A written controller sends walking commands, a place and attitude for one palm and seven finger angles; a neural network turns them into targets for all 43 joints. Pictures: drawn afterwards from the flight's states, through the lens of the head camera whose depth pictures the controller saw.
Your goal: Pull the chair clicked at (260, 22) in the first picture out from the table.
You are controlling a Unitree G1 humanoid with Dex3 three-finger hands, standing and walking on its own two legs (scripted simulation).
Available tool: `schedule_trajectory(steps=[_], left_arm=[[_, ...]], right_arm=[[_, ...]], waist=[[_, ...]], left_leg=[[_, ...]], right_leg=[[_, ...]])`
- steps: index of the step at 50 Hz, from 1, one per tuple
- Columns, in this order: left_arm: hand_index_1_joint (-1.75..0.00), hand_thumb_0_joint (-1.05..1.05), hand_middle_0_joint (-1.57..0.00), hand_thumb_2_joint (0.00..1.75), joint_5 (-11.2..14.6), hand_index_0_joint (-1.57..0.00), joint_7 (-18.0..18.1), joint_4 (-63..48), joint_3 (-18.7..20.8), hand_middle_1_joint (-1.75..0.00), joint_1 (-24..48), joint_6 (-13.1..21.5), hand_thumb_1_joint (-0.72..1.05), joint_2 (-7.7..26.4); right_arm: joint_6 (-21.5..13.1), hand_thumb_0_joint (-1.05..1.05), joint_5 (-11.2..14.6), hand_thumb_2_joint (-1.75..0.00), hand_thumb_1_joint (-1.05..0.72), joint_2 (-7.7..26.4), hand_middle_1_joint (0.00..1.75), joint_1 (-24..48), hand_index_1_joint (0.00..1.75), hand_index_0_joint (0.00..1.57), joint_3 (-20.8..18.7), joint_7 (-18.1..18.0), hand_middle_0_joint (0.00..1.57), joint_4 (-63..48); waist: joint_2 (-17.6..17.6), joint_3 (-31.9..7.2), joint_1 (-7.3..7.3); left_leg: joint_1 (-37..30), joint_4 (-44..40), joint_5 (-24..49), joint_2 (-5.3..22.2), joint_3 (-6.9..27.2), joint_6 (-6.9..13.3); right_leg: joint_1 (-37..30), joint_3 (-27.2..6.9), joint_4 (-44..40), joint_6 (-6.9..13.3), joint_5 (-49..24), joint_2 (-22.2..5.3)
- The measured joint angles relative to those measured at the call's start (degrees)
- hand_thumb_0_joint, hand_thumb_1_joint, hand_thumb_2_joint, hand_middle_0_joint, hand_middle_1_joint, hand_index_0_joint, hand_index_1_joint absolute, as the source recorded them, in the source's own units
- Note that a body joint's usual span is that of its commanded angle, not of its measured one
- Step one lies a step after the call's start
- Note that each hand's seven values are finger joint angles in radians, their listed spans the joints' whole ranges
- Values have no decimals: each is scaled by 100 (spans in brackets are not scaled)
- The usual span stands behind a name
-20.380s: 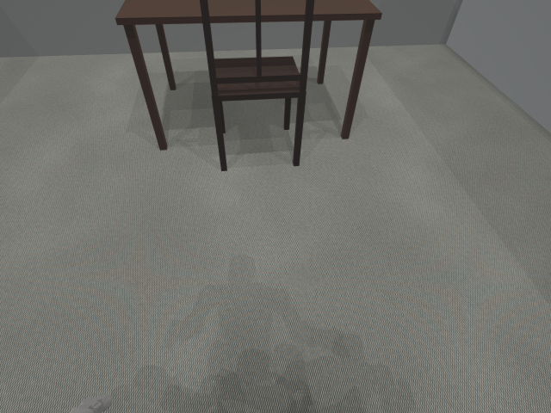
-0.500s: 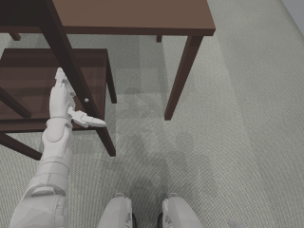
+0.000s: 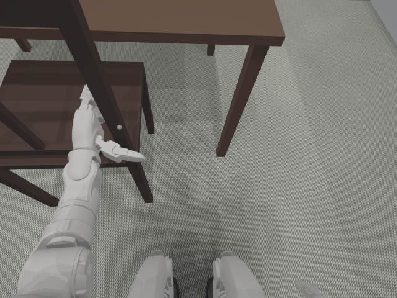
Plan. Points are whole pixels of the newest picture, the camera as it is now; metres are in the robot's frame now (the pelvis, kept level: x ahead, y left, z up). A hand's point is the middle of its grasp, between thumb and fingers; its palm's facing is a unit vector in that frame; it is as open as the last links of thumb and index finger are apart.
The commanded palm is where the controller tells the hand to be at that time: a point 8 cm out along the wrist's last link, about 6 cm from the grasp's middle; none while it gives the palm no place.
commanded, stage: hook a spindle and tug to test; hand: left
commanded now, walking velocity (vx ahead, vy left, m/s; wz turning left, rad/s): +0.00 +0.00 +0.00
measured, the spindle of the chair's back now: out of the picture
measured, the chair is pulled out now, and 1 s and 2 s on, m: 0.00 0.01 0.06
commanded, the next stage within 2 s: step backward, pulling the chair out in 1.30 s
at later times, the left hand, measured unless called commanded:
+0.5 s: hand (120, 125) +0.45 +0.15 +0.02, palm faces +0.04 -1.00 -0.03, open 8.9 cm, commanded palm +0.42 +0.19 +0.03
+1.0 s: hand (119, 133) +0.43 +0.15 +0.03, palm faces +0.03 -1.00 -0.02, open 5.9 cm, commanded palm +0.40 +0.19 +0.03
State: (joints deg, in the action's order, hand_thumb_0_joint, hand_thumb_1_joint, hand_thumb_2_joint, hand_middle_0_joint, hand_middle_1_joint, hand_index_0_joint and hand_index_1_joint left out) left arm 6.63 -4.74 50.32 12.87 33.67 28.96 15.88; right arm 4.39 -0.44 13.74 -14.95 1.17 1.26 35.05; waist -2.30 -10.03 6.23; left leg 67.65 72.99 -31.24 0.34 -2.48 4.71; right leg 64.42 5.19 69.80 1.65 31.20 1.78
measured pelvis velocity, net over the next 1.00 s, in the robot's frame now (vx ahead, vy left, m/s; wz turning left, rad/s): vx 0.02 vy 0.00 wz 0.00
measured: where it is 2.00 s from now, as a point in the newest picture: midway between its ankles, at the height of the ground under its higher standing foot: outside the picture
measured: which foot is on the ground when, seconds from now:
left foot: down 0.00-1.00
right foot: down 0.00-1.00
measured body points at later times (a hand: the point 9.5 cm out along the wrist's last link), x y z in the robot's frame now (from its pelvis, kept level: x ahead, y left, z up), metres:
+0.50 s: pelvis +0.01 -0.01 +0.00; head +0.14 +0.01 +0.43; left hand +0.44 +0.21 +0.03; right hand +0.08 -0.27 -0.12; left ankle +0.02 +0.07 -0.62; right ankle +0.01 -0.11 -0.62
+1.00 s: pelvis +0.02 +0.00 +0.01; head +0.14 +0.01 +0.44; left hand +0.42 +0.21 +0.03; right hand +0.11 -0.26 -0.11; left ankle +0.02 +0.07 -0.62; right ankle +0.01 -0.11 -0.62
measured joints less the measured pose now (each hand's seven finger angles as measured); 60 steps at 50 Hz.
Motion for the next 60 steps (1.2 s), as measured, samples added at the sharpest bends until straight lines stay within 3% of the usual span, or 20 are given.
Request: schedule_trajectory(steps=[12,19,24,34,60], left_arm=[[-83,-1,-30,34,-45,-29,57,120,46,-82,53,34,-43,21],[-119,-1,-42,45,68,-40,-7,-39,101,-118,-27,33,-16,59],[-135,0,-46,56,104,-44,-48,-136,100,-134,-160,-17,10,67],[-144,1,-46,79,193,-45,-77,-367,8,-141,-375,-45,62,-2],[-145,1,-42,80,233,-40,-73,-1184,-310,-145,-1064,-163,63,-212]], right_arm=[[27,1,-7,-90,-90,9,30,-68,30,21,2,-1,20,37],[-7,1,-5,-90,-90,16,30,-78,30,21,-31,-6,20,35],[-18,1,16,-90,-90,20,30,-84,30,21,-35,3,20,32],[-90,1,27,-90,-90,14,30,-47,30,21,-63,31,20,3],[-115,1,68,-90,-90,-2,30,91,30,21,-80,35,20,-132]], waist=[[6,-4,31],[1,6,36],[-6,-11,17],[-2,-25,-34],[16,-63,-182]], left_leg=[[-8,-5,-4,15,12,-44],[6,-6,-16,40,16,-74],[-82,-64,-27,48,12,-82],[-176,-126,-50,38,14,-85],[-296,-136,-102,-12,-2,-40]], right_leg=[[10,8,23,47,19,18],[32,8,23,75,25,45],[-49,-4,-35,80,30,60],[-144,-10,-100,76,53,59],[-274,-34,-112,24,108,19]])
